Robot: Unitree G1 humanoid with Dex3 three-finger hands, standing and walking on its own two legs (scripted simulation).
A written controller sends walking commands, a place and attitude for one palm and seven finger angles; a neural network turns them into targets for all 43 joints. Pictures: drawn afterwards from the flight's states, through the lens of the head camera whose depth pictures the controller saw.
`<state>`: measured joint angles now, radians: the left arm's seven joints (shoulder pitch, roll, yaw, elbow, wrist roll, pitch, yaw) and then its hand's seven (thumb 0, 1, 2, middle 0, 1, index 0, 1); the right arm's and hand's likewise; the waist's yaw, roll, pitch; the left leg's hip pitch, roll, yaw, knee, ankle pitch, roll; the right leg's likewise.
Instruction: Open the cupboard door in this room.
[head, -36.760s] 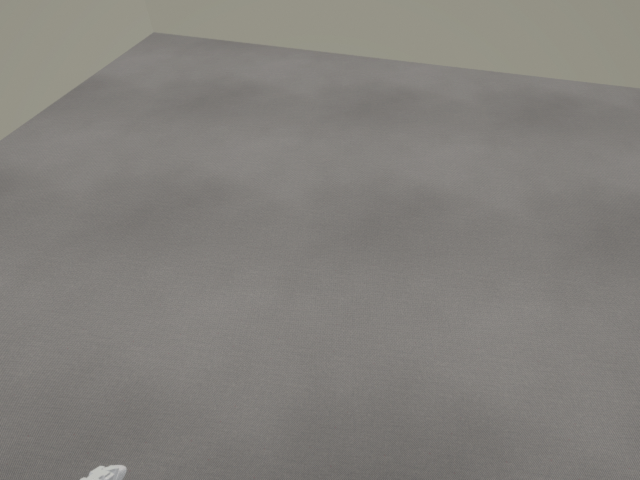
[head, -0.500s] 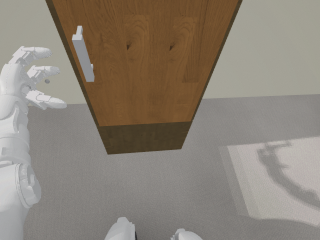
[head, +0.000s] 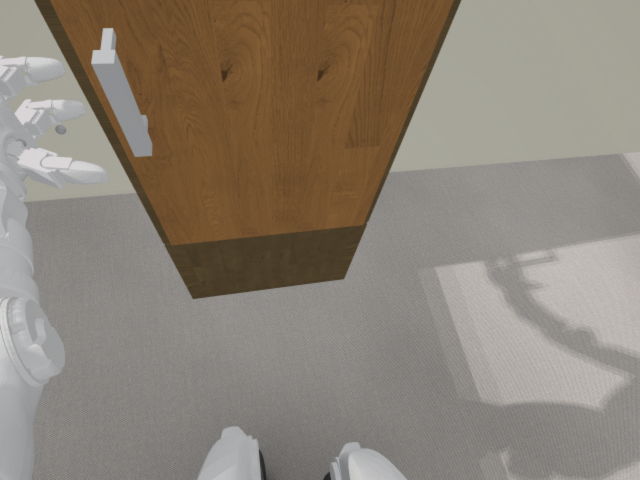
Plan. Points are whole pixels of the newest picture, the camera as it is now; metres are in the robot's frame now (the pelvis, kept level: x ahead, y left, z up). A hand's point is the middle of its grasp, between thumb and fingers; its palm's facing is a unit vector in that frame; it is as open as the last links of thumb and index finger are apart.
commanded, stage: move the hooked fingers beside the handle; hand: left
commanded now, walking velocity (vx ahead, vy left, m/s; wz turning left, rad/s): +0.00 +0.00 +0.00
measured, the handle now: (127, 97) +0.56 +0.20 +0.10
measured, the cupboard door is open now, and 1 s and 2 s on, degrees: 0 0 0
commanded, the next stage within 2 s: slide the fingers in behind the handle in 0.58 s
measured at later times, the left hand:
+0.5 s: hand (62, 142) +0.48 +0.25 +0.11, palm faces +0.10 -1.00 +0.00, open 14.0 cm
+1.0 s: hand (82, 132) +0.50 +0.23 +0.11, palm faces +0.08 -1.00 +0.00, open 14.0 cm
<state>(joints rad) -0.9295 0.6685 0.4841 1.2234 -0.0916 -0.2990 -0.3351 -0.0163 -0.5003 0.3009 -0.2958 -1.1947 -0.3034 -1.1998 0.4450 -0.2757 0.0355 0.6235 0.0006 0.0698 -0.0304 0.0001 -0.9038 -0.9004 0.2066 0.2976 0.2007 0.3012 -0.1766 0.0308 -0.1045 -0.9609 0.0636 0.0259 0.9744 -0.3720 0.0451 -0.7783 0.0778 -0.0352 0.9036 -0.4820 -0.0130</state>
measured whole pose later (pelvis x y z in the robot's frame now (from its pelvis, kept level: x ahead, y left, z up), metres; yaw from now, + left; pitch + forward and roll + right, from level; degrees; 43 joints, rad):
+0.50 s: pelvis +0.00 +0.00 +0.00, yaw +2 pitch +18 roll -4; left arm -0.88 0.57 0.41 1.19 -0.11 -0.32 -0.29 -0.02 -0.50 0.30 -0.30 -1.20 -0.30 -1.20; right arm 0.38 -0.27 0.03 0.61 0.01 0.07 -0.02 0.00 -0.90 -0.90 0.21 0.30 0.20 0.30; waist -0.14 0.03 -0.12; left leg -0.91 0.05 0.01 0.97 -0.37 0.04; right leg -0.72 0.07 -0.05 0.90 -0.49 -0.02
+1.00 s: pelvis -0.01 -0.01 +0.00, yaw +1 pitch +19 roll -4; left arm -0.92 0.61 0.43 1.19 -0.11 -0.32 -0.29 -0.02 -0.50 0.30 -0.30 -1.19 -0.30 -1.20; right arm 0.45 -0.28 0.02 0.65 0.00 0.06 -0.03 0.00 -0.90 -0.90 0.21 0.30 0.20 0.30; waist -0.17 0.04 -0.11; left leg -0.96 0.06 0.01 0.98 -0.37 0.03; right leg -0.77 0.08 -0.05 0.92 -0.48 -0.03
